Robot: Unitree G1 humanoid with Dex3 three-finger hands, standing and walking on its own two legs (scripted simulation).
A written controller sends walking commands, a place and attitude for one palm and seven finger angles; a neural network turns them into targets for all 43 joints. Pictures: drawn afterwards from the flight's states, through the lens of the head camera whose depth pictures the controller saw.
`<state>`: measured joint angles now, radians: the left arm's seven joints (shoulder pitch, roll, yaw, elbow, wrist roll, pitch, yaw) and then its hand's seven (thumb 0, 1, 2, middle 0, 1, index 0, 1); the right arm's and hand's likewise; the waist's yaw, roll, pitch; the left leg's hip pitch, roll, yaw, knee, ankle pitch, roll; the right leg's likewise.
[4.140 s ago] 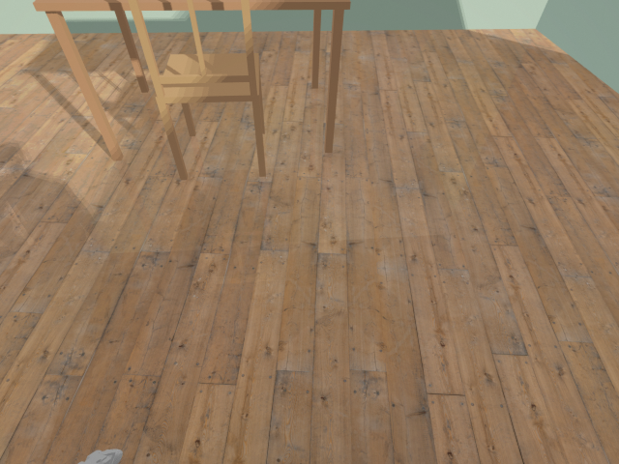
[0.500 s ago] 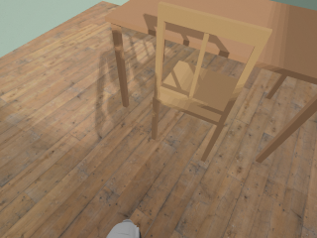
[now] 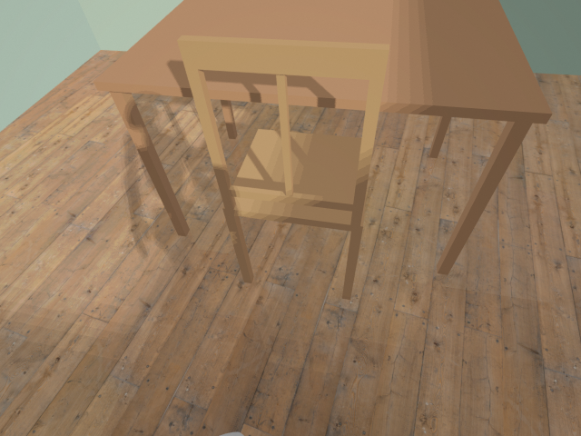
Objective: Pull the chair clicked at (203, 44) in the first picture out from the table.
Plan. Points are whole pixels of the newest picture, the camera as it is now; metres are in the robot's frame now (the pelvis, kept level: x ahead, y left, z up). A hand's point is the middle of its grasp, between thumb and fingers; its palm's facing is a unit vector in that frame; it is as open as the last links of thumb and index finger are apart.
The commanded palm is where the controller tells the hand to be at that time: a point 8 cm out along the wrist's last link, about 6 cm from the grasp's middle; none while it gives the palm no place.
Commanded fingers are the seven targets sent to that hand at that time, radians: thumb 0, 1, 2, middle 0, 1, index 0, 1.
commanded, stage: turn to face it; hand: left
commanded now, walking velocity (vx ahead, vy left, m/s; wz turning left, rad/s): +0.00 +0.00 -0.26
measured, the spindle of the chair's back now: (286, 142) +0.75 +0.07 -0.05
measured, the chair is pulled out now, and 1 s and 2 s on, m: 0.00 0.00 0.00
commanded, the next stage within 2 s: take the last steps up to it in 0.16 s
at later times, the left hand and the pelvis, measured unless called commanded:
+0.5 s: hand out of the picture +0.12 +0.19 -0.15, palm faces -0.15 -0.97 -0.18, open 7.4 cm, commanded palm none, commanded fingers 0.00 0.90 0.90 -0.20 -0.30 -0.20 -0.30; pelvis +0.02 +0.01 +0.02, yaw -9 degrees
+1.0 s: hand out of the picture +0.11 +0.15 -0.16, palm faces -0.07 -0.98 -0.16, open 7.4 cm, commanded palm none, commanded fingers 0.00 0.90 0.90 -0.20 -0.30 -0.20 -0.30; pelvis +0.15 -0.03 +0.01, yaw -8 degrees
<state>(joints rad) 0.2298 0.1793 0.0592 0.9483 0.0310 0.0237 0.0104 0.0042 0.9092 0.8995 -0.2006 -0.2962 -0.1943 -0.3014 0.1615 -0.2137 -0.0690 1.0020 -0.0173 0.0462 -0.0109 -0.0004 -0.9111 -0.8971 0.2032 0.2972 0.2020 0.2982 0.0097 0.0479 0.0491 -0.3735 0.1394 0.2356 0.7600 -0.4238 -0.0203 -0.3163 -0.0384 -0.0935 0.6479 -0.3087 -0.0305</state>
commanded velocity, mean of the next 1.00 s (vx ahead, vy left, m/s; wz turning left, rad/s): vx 0.21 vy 0.01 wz -0.08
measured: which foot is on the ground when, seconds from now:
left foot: up 0.00-0.30, down 0.32-0.64, up 0.66-1.00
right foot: down 0.00-0.32, up 0.34-0.62, down 0.64-1.00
